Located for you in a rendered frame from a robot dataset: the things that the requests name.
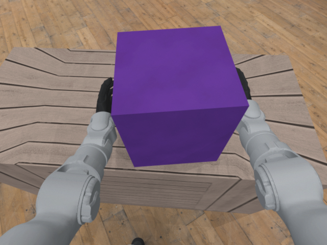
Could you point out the pedestal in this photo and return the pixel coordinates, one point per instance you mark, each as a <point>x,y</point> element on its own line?
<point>48,96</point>

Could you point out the robot right hand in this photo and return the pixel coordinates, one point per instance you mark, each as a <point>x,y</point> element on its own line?
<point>244,84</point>

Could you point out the robot right forearm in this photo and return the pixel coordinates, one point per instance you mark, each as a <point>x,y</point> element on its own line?
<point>260,143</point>

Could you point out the robot left upper arm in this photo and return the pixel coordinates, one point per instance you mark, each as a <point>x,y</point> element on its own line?
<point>66,202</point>

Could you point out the robot left forearm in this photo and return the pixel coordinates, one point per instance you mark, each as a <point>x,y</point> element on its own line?
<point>93,154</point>

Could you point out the carton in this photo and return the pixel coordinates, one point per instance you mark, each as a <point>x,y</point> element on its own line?
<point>177,97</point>

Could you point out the robot right upper arm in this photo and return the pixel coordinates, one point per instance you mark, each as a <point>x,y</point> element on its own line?
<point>291,188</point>

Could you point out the robot left hand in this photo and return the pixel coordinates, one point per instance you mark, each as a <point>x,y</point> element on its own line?
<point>104,101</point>

